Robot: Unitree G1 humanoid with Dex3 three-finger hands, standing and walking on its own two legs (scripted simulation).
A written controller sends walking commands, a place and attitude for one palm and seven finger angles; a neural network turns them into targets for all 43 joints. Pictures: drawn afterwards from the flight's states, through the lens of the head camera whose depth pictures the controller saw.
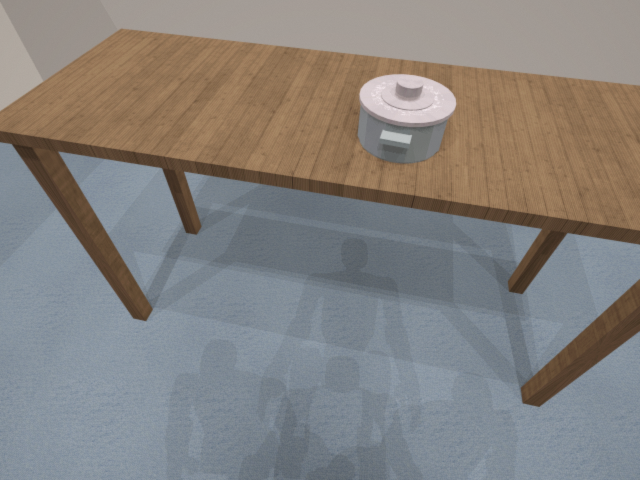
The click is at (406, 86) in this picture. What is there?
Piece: lid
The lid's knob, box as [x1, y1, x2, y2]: [396, 76, 423, 97]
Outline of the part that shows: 397,79 397,93 408,97 417,96 420,94 423,82 419,78 414,76 402,76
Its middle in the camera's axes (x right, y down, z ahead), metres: +0.16 -0.27 +0.70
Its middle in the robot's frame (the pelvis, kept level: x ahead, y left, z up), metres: +0.73 -0.12 +0.14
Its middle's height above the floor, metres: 0.91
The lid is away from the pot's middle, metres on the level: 0.00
